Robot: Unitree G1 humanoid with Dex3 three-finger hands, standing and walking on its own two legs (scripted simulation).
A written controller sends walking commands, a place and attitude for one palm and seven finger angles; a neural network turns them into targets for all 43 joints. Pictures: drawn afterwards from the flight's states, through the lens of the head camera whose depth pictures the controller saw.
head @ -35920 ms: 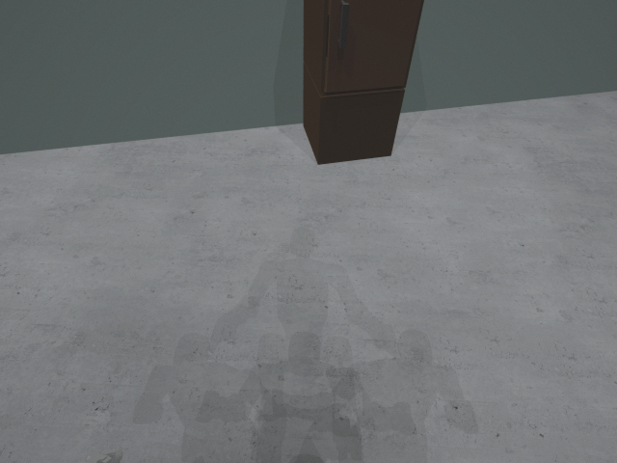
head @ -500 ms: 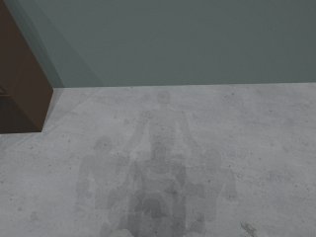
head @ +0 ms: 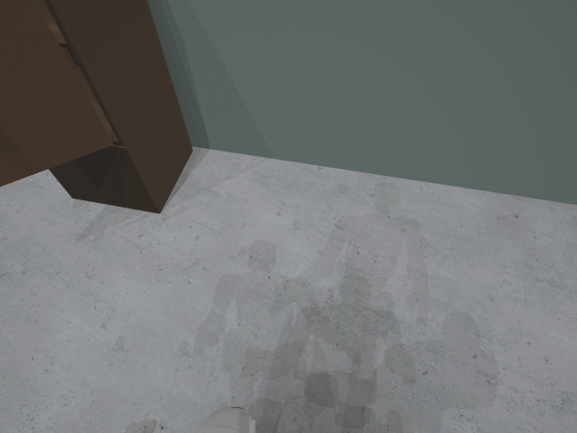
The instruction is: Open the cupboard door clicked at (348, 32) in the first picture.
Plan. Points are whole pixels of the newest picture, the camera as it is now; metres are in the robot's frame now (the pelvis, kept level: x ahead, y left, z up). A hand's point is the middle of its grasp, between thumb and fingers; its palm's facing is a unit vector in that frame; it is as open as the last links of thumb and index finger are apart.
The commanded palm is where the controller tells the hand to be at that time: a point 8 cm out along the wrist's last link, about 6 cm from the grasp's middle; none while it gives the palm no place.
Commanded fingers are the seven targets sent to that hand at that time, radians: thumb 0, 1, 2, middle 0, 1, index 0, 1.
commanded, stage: turn to face it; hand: left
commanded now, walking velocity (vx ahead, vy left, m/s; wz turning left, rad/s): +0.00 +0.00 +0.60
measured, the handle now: out of the picture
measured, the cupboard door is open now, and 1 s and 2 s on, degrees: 44 44 44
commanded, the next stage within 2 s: take the last steps up to it in 0.84 s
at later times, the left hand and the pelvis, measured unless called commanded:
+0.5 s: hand out of the picture +0.07 +0.22 -0.15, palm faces +0.30 -0.90 -0.31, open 7.4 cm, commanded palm none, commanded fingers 0.00 0.90 0.90 -0.20 -0.30 -0.20 -0.30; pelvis +0.02 -0.03 -0.01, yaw +18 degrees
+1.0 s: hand out of the picture -0.03 +0.19 -0.17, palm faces +0.53 -0.81 -0.24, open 7.4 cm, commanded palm none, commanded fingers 0.00 0.90 0.90 -0.20 -0.30 -0.20 -0.30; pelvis +0.03 -0.02 +0.00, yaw +30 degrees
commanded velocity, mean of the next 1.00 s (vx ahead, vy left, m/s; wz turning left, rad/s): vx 0.02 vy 0.01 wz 0.43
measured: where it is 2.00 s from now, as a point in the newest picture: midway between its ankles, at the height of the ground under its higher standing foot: (232, 425)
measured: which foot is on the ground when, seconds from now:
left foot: up 0.00-0.08, down 0.10-0.46, up 0.48-0.74, down 0.76-1.00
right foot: down 0.00-0.10, up 0.12-0.44, down 0.46-0.76, up 0.78-1.00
